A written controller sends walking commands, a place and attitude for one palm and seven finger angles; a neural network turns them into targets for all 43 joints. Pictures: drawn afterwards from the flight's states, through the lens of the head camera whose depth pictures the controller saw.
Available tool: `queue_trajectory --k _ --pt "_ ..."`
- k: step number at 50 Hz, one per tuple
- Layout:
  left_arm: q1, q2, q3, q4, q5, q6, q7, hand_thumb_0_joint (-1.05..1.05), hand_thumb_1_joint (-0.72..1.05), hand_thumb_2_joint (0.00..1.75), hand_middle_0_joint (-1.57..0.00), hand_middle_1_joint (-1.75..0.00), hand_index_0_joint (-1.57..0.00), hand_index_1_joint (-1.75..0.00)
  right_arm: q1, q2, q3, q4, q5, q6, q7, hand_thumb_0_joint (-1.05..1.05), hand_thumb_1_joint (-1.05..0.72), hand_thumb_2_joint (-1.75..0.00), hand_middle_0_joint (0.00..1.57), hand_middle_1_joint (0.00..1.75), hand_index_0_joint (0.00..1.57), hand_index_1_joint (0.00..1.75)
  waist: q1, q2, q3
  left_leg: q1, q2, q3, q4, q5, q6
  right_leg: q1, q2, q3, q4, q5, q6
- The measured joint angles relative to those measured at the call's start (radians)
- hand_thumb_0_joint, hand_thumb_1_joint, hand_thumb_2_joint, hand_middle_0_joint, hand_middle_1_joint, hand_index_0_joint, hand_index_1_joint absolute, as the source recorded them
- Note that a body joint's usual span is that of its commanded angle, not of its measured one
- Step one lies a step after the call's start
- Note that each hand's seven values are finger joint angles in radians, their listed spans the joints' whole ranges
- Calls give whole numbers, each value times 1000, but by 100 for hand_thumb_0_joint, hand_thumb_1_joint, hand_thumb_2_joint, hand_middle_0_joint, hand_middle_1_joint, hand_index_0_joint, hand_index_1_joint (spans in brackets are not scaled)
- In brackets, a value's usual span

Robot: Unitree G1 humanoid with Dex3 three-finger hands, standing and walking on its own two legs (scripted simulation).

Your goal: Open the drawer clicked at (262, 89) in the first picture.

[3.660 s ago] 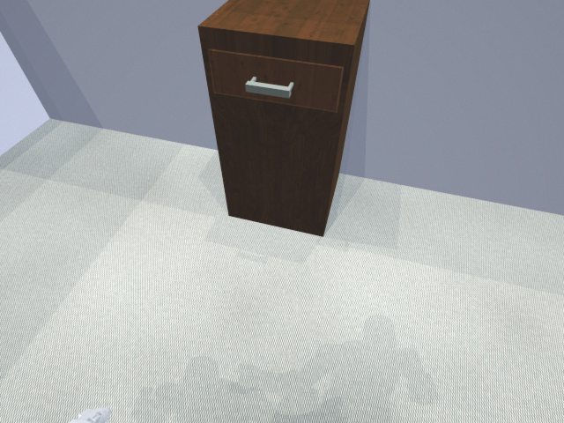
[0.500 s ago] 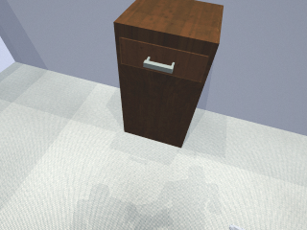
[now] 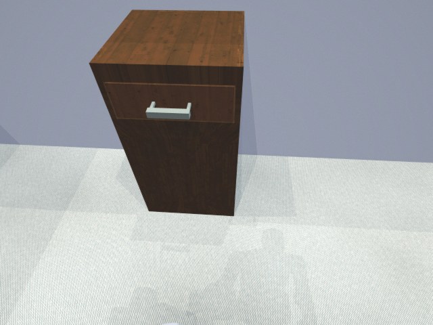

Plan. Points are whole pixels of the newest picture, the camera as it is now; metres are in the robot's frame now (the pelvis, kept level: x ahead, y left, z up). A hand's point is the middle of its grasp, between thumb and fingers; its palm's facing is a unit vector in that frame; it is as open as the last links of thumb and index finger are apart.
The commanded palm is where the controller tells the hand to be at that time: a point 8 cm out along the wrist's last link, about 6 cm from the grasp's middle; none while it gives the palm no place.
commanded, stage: take the last steps up to it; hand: left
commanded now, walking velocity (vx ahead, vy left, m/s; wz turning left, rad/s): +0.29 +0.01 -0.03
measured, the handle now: (169, 109) +0.75 +0.18 -0.05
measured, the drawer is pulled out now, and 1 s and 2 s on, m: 0.00 0.00 0.00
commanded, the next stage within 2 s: come to a stop and stand still in 0.44 s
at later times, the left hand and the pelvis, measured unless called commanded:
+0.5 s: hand (130, 311) +0.19 +0.20 -0.16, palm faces +0.01 -0.98 -0.21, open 7.3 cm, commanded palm none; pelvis +0.14 +0.02 +0.00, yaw -2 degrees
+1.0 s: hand (137, 286) +0.24 +0.20 -0.17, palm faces +0.07 -0.97 -0.24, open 7.3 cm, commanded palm none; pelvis +0.18 +0.01 +0.00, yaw +0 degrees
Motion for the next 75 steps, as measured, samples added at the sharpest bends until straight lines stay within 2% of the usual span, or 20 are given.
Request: queue_trajectory --k 5,9,12,14,17,23,29,30,32,35,41,44,48,53,56,60,63,67,70,75 --pt "62 11 -2 57 3 -4 -6 0 92 90 -20 -30 -20 -30 -30 24 1 -22 5 -22 13 1 -91 -90 20 30 19 30 12 -28 0 -9 2 16 -174 77 4 62 -6 7 -45 -14 12" --pt "114 16 4 93 0 4 -9 0 92 90 -20 -30 -20 -30 -53 38 8 -43 7 -50 15 0 -91 -90 20 30 19 30 25 -43 3 69 -14 34 -354 138 20 84 -13 12 15 -85 36" --pt "123 22 9 113 -6 28 -13 0 91 90 -20 -30 -20 -30 -68 56 15 -53 -2 -82 0 0 -91 -90 20 30 19 30 23 -73 13 79 -32 65 -320 153 65 -37 -29 43 333 -180 4" --pt "111 23 10 116 -4 37 -16 1 91 90 -20 -30 -20 -30 -59 68 20 -54 -1 -87 -12 0 -91 -90 20 30 19 30 18 -76 11 113 -39 80 -346 138 75 -149 -28 42 563 -151 -11" --pt "74 24 14 99 2 34 -21 1 91 90 -20 -30 -20 -30 -29 81 26 -32 2 -92 -26 0 -92 -90 20 30 20 30 17 -77 6 184 -58 89 -450 167 72 -266 -49 20 658 -62 -5" --pt "-2 12 17 42 4 32 -9 1 93 90 -20 -30 -20 -30 27 103 32 22 5 -79 -25 0 -91 -90 20 30 20 30 14 -56 4 288 -73 91 -577 187 60 -328 -86 -10 414 2 24" --pt "-41 12 14 20 5 14 -14 1 93 90 -20 -30 -20 -30 68 112 23 55 5 -57 -20 0 -91 -90 20 30 20 30 -5 -33 14 321 -59 84 -493 89 16 -223 -75 -34 124 86 27" --pt "-44 8 12 21 6 3 -10 1 93 90 -20 -30 -20 -30 71 110 24 61 8 -53 -20 0 -91 -90 20 30 20 30 -2 -26 15 311 -49 81 -447 55 11 -214 -68 -37 114 135 13" --pt "-56 -13 1 29 0 -8 -1 1 93 90 -20 -30 -20 -30 60 96 26 69 16 -36 -24 0 -91 -90 20 30 20 30 -10 10 23 274 -31 37 -347 -42 14 -204 -48 -65 147 93 -19" --pt "-75 -21 -2 28 -6 -6 22 0 94 90 -20 -30 -20 -30 24 88 25 65 25 -13 -33 0 -91 -90 20 30 20 30 -4 14 25 201 -40 -8 -221 -102 16 -173 -38 -87 115 64 -42" --pt "-109 -18 3 3 -1 24 32 -1 94 90 -20 -30 -20 -30 -90 50 4 2 22 22 -33 0 -91 -90 20 30 19 30 27 -5 52 61 -75 -49 -44 -70 0 -152 -47 -93 52 98 -42" --pt "-106 -11 5 -7 2 37 30 -1 93 90 -20 -30 -20 -30 -146 24 -7 -41 18 30 -26 0 -91 -90 20 30 19 30 36 -13 61 26 -83 -57 -19 -38 -6 -156 -54 -90 36 114 -35" --pt "-93 9 10 -13 9 49 23 0 92 90 -20 -30 -20 -30 -192 3 -9 -85 18 21 -19 0 -91 -90 20 30 19 30 48 -33 62 56 -78 -56 -125 -15 -3 -167 -64 -85 31 128 -20" --pt "-62 43 15 -3 -1 64 15 0 91 90 -20 -30 -20 -30 -191 1 5 -108 14 -12 -18 0 -91 -90 20 30 19 30 54 -57 40 191 -71 -42 -424 143 21 -199 -76 -83 99 103 15" --pt "-48 65 17 13 -4 83 13 0 91 90 -20 -30 -20 -30 -173 27 25 -100 6 -9 -20 0 -91 -90 20 30 19 30 61 -90 28 205 -90 -29 -438 131 49 -222 -66 -17 203 -48 25" --pt "-25 67 10 34 -3 80 8 0 91 90 -20 -30 -20 -30 -154 54 45 -75 7 -7 -30 0 -91 -90 20 30 19 30 63 -88 14 234 -106 -23 -520 173 63 -229 -44 46 343 -86 27" --pt "-4 55 -3 51 -7 73 9 0 91 90 -20 -30 -20 -30 -146 63 43 -58 13 -15 -38 0 -92 -90 20 30 20 30 59 -77 10 248 -118 -13 -556 194 68 -173 -48 51 277 -92 38" --pt "11 36 -19 81 -10 53 15 0 91 90 -20 -30 -20 -30 -135 58 41 -31 22 -27 -36 0 -93 -90 20 30 20 30 52 -66 10 240 -129 7 -533 183 62 -62 -53 55 42 24 35" --pt "15 4 -33 103 -11 40 17 0 91 90 -20 -30 -20 -30 -126 37 34 -4 26 -26 -36 0 -94 -90 20 30 20 30 33 -20 12 255 -109 -3 -545 192 54 -36 -31 44 6 37 26" --pt "13 -14 -45 112 -16 33 19 0 91 90 -20 -30 -20 -30 -88 38 46 40 23 -23 -30 0 -93 -90 20 30 20 30 22 -19 5 274 -96 -8 -577 214 43 -16 -16 38 -26 59 15"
